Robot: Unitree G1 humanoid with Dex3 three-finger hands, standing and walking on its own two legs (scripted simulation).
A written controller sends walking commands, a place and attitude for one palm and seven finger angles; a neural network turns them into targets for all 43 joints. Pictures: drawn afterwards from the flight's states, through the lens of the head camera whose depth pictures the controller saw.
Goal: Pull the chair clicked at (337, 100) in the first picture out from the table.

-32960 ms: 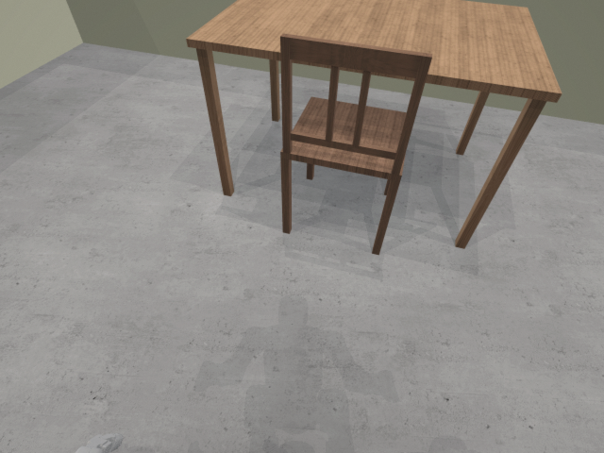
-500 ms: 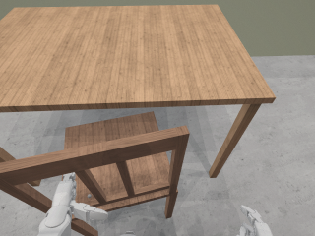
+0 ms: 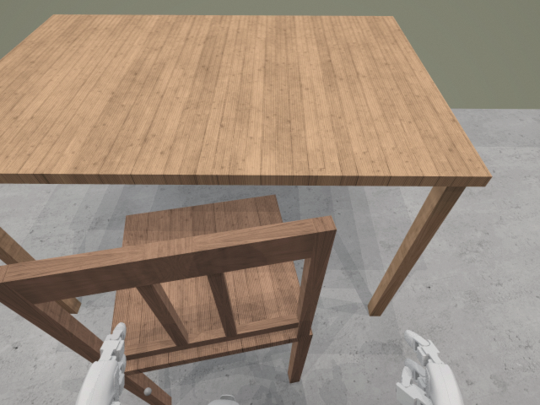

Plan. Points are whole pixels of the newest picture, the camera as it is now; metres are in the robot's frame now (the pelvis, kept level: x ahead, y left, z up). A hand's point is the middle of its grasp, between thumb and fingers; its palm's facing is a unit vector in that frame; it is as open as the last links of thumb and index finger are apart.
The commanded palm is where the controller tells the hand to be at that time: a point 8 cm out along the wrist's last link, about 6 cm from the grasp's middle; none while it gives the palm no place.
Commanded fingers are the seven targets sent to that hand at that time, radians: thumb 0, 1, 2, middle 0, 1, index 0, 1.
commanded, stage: draw the fingers out of the gap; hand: left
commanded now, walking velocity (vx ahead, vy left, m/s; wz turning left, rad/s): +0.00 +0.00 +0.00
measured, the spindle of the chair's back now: (166, 314) +0.28 +0.18 -0.05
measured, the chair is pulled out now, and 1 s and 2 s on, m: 0.12 0.11 0.10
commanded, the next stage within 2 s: draw the hand back to the body in 0.06 s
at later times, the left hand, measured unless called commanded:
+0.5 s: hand (124, 392) +0.15 +0.18 +0.03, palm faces +0.04 -0.99 -0.11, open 17.5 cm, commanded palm +0.11 +0.25 +0.06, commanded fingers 0.00 -0.55 0.20 0.00 0.00 0.00 0.00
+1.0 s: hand (56, 375) +0.16 +0.23 +0.10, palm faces +0.20 -0.87 -0.44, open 13.6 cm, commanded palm +0.13 +0.28 +0.16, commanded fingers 0.00 0.25 0.58 -0.11 -0.17 -0.11 -0.17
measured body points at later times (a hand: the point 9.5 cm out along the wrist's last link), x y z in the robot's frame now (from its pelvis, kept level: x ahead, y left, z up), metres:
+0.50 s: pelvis -0.02 -0.01 -0.03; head +0.02 -0.02 +0.42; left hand +0.14 +0.24 +0.04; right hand +0.16 -0.25 -0.11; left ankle +0.04 +0.12 -0.68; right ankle -0.04 -0.10 -0.68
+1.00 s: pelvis +0.01 +0.00 +0.03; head +0.00 -0.02 +0.48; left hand +0.14 +0.27 +0.13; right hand +0.19 -0.23 -0.05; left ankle +0.04 +0.12 -0.68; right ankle -0.04 -0.10 -0.68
